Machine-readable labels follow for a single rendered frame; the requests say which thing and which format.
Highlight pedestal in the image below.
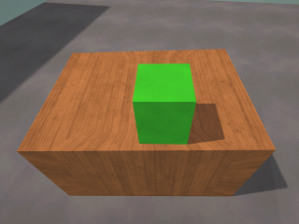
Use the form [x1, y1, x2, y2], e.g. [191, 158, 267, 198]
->
[17, 49, 276, 197]

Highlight carton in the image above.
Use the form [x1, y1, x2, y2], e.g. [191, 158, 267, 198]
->
[133, 63, 196, 145]

